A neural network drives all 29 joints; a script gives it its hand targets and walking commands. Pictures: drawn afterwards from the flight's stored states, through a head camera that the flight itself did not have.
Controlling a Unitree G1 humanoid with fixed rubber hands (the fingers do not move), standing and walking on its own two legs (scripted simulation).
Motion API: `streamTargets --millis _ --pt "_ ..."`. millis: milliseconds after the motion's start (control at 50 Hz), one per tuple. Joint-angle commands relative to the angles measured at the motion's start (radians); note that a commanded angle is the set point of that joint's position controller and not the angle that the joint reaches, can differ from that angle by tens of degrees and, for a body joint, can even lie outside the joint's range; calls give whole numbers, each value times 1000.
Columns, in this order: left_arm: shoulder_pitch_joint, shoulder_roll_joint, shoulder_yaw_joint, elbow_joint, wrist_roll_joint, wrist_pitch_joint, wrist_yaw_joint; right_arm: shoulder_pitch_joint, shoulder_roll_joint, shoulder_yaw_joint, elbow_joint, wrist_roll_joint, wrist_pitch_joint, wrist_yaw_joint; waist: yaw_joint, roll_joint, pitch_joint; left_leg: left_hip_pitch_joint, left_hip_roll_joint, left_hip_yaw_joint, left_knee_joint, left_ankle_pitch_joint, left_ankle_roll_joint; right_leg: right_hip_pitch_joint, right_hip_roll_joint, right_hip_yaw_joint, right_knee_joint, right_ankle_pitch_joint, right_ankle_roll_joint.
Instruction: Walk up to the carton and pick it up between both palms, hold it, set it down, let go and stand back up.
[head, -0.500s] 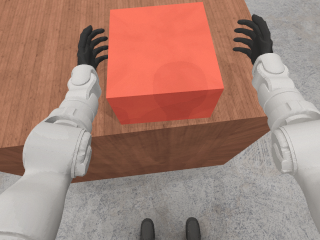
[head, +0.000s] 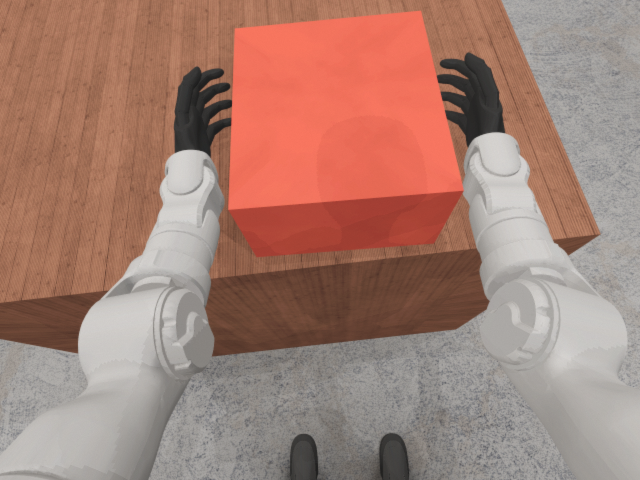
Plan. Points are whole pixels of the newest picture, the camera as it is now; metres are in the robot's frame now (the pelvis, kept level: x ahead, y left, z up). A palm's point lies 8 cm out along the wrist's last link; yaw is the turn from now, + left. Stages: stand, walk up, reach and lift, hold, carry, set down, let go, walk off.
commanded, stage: reach and lift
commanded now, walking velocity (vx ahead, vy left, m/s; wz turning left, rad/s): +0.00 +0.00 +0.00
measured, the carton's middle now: (336, 137) +0.53 -0.03 +0.01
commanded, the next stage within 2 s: none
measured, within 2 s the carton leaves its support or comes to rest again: neither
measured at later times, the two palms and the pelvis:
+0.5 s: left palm (195, 141) +0.50 +0.14 +0.07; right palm (483, 130) +0.48 -0.19 +0.06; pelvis +0.04 -0.01 +0.01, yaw +2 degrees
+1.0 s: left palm (197, 146) +0.49 +0.13 +0.07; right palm (487, 136) +0.47 -0.20 +0.06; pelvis +0.03 -0.02 +0.01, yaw +2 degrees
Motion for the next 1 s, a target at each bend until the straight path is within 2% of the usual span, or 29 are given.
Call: streamTargets --millis 0,60,140,220,260,300,400,660,760,900,980 --pt "-344 -437 -122 -143 227 66 -129 -299 421 26 -119 -225 25 124 -82 -17 -646 605 2 -2 87 263 -66 398 31 -65 113 285 4" --pt "-295 -467 -120 -164 254 101 -135 -256 461 39 -166 -220 38 127 -84 -23 -570 575 -7 -3 90 282 -59 462 32 -65 147 368 22" --pt "-230 -518 -127 -179 267 127 -155 -221 502 90 -212 -191 25 120 -86 -30 -461 459 -22 5 94 322 -33 603 19 -45 218 552 35" --pt "-188 -550 -141 -180 255 140 -174 -207 546 152 -234 -166 -2 102 -76 -79 -372 219 -42 16 77 299 19 779 -16 3 297 753 43" --pt "-174 -554 -147 -175 248 141 -179 -205 556 173 -235 -161 -20 98 -70 -100 -357 144 -40 13 49 273 46 840 -33 18 322 813 49" --pt "-167 -564 -163 -190 246 143 -178 -201 565 186 -230 -151 -35 97 -63 -89 -376 152 -35 15 55 295 45 835 -30 18 328 806 43" --pt "-172 -598 -199 -252 262 150 -154 -184 565 165 -215 -131 -39 111 -66 -6 -452 456 -12 18 129 427 -30 586 22 -29 259 592 18" --pt "-155 -608 -203 -297 270 210 -129 -197 502 120 -251 -153 12 160 -53 7 -498 747 29 -7 171 525 -76 308 52 -74 143 332 14" --pt "-160 -592 -185 -284 262 213 -144 -204 503 136 -267 -150 20 153 -60 -24 -463 651 10 3 159 464 -53 413 40 -64 179 427 28" --pt "-179 -532 -149 -233 243 178 -167 -225 518 161 -295 -153 6 123 -59 -88 -444 368 -20 11 85 281 20 697 0 -27 281 645 63" --pt "-199 -521 -143 -218 242 160 -168 -232 528 157 -293 -159 -3 113 -57 -81 -460 350 -17 11 69 268 28 717 -2 -26 293 658 64"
